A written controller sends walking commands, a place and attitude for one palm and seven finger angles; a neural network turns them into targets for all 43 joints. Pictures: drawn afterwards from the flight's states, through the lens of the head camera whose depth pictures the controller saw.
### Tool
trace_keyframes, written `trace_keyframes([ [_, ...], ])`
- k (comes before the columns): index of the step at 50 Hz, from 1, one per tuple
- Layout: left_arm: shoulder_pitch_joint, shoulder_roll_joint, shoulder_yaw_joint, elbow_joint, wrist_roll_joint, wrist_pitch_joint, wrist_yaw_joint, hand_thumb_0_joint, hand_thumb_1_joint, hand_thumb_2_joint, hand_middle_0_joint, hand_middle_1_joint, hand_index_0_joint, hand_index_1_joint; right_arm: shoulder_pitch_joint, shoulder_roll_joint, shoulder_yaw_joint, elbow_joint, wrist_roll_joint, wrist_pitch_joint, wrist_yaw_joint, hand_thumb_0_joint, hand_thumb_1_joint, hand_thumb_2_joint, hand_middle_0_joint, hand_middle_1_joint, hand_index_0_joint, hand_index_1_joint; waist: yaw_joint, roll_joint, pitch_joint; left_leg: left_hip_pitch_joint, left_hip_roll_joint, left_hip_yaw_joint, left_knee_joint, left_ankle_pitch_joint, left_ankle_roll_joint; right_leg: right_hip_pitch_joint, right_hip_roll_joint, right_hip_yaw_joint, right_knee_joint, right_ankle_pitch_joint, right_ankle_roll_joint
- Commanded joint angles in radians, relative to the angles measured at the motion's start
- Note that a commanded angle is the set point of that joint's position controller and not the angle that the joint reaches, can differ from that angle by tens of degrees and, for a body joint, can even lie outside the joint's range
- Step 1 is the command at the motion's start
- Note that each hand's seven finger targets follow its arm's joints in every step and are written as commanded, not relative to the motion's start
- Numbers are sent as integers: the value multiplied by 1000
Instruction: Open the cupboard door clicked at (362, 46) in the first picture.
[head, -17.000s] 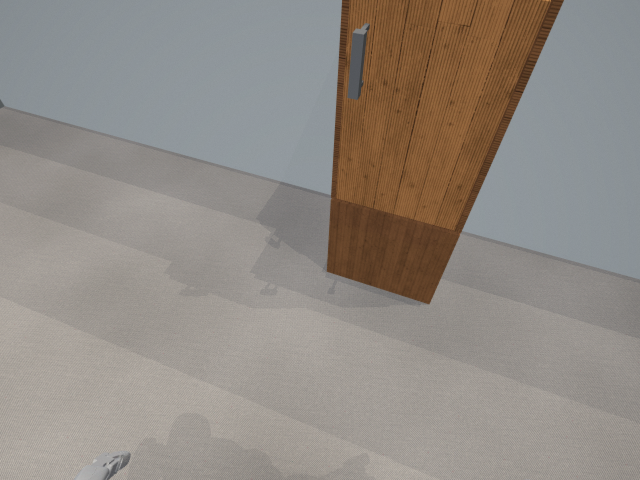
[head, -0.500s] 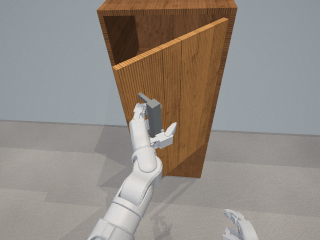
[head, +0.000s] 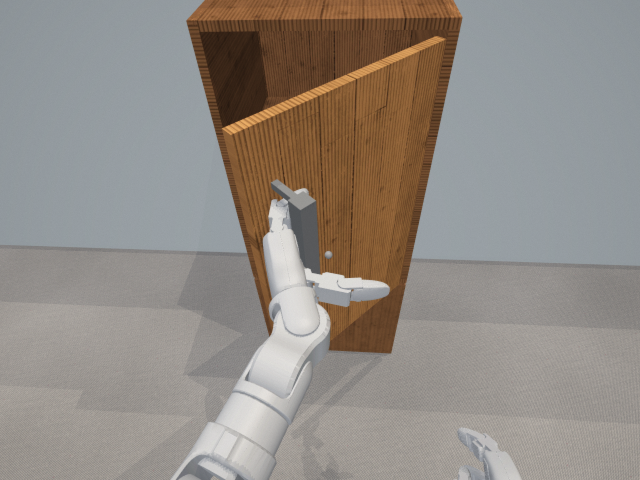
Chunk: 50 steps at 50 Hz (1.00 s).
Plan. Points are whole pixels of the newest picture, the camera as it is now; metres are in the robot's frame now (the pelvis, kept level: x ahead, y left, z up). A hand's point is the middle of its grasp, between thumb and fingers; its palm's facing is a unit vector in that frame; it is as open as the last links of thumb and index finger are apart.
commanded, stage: slide the hand sideways off the handle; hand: left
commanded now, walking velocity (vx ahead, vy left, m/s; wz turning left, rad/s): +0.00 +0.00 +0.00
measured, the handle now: (294, 231) +0.40 +0.05 +0.11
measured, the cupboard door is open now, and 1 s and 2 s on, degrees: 45 48 48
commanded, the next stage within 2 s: draw the hand back to the body in 1.30 s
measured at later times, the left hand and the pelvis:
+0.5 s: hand (324, 282) +0.31 +0.01 +0.12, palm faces -0.13 -0.99 +0.03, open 16.4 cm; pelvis +0.00 +0.02 +0.00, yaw -2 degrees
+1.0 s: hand (277, 315) +0.27 +0.06 +0.11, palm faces -0.10 -0.99 +0.02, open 16.3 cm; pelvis +0.01 +0.03 +0.01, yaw -2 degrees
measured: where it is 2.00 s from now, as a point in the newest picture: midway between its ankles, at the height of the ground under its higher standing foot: outside the picture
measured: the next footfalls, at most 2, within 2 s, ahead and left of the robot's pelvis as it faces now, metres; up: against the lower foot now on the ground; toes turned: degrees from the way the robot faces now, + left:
none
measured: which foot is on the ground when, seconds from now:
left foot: down 0.00-1.00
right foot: down 0.00-1.00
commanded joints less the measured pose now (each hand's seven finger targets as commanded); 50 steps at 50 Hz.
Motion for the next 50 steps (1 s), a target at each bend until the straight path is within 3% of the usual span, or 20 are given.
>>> trace_keyframes([
  [1, -326, -116, 45, -196, 32, -63, 30, 0, -500, 300, -150, -300, -150, -300, -118, -66, -18, -147, 1, -42, 1, 0, -900, -900, 200, 300, 200, 300, 22, -166, -220, 140, -26, 18, 3, 171, 39, 7, -91, 94, -148, 391, 88],
  [5, -314, -142, 29, -193, 33, -57, 36, 0, -500, 300, -150, -300, -150, -300, -121, -64, -21, -151, -2, -45, 12, 0, -900, -900, 200, 300, 200, 300, 29, -146, -232, 143, -20, 17, 11, 181, 35, -12, -76, 71, -122, 360, 74],
  [6, -278, -75, -218, -201, 119, -102, -193, 0, -500, 300, -150, -300, -150, -300, -38, -106, -18, -149, 9, -3, 19, 0, -900, -900, 200, 300, 200, 300, -65, -237, -163, 167, -34, 10, -33, 243, 58, -23, -57, 102, -83, 480, 71],
  [7, -337, -17, -152, -276, 69, -168, -306, 0, -500, 300, -150, -300, -150, -300, -30, -107, -30, -194, 25, -2, 10, 0, -900, -900, 200, 300, 200, 300, -40, -195, -250, 188, -36, 11, -23, 282, 67, 15, -61, 104, -64, 567, 74],
  [9, -334, 37, -145, -311, 30, -248, -446, 0, -500, 300, -150, -300, -150, -300, -36, -104, -22, -220, 31, -11, -8, 0, -900, -900, 200, 300, 200, 300, -21, -129, -339, 227, -43, 19, -7, 311, 73, 66, -73, 110, -39, 674, 79],
  [10, -352, 48, -143, -324, -6, -274, -507, 0, -500, 300, -150, -300, -150, -300, -24, -103, -15, -226, 40, -13, -13, 0, -900, -900, 200, 300, 200, 300, -32, -75, -344, 254, -42, 23, -5, 303, 73, 60, -73, 108, -45, 658, 76],
  [12, -336, 17, -133, -266, -61, -282, -554, 0, -500, 300, -150, -300, -150, -300, -38, -86, -4, -235, 60, -27, -23, 0, -900, -900, 200, 300, 200, 300, -34, -57, -297, 279, -30, 20, -8, 250, 68, 7, -55, 84, -76, 527, 70],
  [15, -259, 2, -64, -208, -149, -250, -526, 0, -500, 300, -150, -300, -150, -300, -67, -89, 8, -243, 74, -52, -20, 0, -900, -900, 200, 300, 200, 300, -4, -110, -206, 245, -19, 11, -46, 146, 58, -20, -37, 66, -132, 336, 70],
  [17, -263, 28, -15, -215, -164, -236, -482, 0, -500, 300, -150, -300, -150, -300, -74, -99, 9, -242, 72, -58, -18, 0, -900, -900, 200, 300, 200, 300, 4, -179, -171, 218, -17, 11, -63, 115, 58, -20, -35, 66, -151, 276, 76],
  [19, -227, 24, -19, -256, -131, -243, -445, 0, -500, 300, -150, -300, -150, -300, -72, -98, 4, -249, 65, -66, -7, 0, -900, -900, 200, 300, 200, 300, 16, -179, -173, 225, -13, 14, -65, 144, 61, -13, -34, 64, -141, 297, 73],
  [21, -163, 35, -28, -294, -75, -256, -417, 0, -500, 300, -150, -300, -150, -300, -65, -97, -2, -259, 60, -64, 9, 0, -900, -900, 200, 300, 200, 300, 33, -135, -199, 235, -9, 23, -63, 188, 60, -4, -33, 63, -114, 333, 65],
  [24, -96, 44, -48, -344, -18, -257, -400, 0, -500, 300, -150, -300, -150, -300, -51, -96, -9, -274, 55, -57, 25, 0, -900, -900, 200, 300, 200, 300, 31, -132, -206, 237, -4, 31, -50, 206, 62, -4, -33, 67, -105, 365, 64],
  [26, -37, 91, -21, -382, -13, -247, -409, 0, -500, 300, -150, -300, -150, -300, -66, -98, -8, -290, 56, -45, 22, 0, -900, -900, 200, 300, 200, 300, 45, -130, -211, 228, -8, 43, -57, 189, 63, 30, -41, 83, -124, 373, 68],
  [32, -76, 143, 15, -413, -56, -201, -444, 0, -500, 300, -150, -300, -150, -300, -118, -88, 16, -289, 63, -33, -19, 0, -900, -900, 200, 300, 200, 300, 28, -123, -83, 238, -17, 44, -81, 77, 67, -1, -53, 119, -239, 178, 76],
  [35, -17, 116, -1, -479, -83, -210, -462, 0, -500, 300, -150, -300, -150, -300, -127, -86, 15, -293, 64, -44, -22, 0, -900, -900, 200, 300, 200, 300, 38, -85, -124, 278, -13, 39, -88, 120, 63, 25, -41, 97, -218, 231, 68],
  [38, 41, 96, -30, -521, -90, -220, -485, 0, -500, 300, -150, -300, -150, -300, -115, -87, 16, -294, 66, -54, -16, 0, -900, -900, 200, 300, 200, 300, 28, -59, -138, 283, -7, 28, -93, 153, 59, 20, -29, 72, -174, 284, 64],
  [45, 214, 166, 6, -585, -50, -189, -493, 0, -500, 300, -150, -300, -150, -300, -106, -97, 11, -316, 62, -42, -6, 0, -900, -900, 200, 300, 200, 300, 39, -131, -146, 266, -6, 30, -86, 188, 63, 46, -34, 75, -156, 358, 70],
  [46, 229, 152, -11, -627, -51, -186, -499, 0, -500, 300, -150, -300, -150, -300, -114, -94, 13, -328, 62, -42, -5, 0, -900, -900, 200, 300, 200, 300, 38, -102, -150, 272, -7, 33, -84, 200, 65, 47, -38, 79, -151, 386, 72],
  [50, 271, 187, 8, -683, -67, -171, -524, 0, -500, 300, -150, -300, -150, -300, -125, -94, 21, -334, 65, -42, -14, 0, -900, -900, 200, 300, 200, 300, 32, -85, -115, 267, -9, 31, -76, 186, 64, 41, -38, 85, -164, 370, 72],
])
